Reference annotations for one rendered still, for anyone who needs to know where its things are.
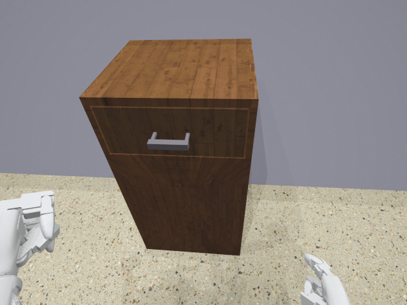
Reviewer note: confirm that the cabinet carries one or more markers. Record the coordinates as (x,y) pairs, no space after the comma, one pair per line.
(181,203)

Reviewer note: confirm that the robot left forearm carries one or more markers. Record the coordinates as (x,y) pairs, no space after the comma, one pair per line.
(10,287)

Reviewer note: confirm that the robot left hand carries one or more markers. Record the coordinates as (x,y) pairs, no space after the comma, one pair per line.
(34,212)

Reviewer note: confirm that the drawer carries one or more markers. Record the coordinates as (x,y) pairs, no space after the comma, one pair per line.
(214,131)

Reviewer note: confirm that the handle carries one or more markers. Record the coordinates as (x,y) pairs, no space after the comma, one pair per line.
(159,144)

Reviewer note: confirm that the robot right hand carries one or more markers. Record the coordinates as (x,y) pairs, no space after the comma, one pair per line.
(329,291)

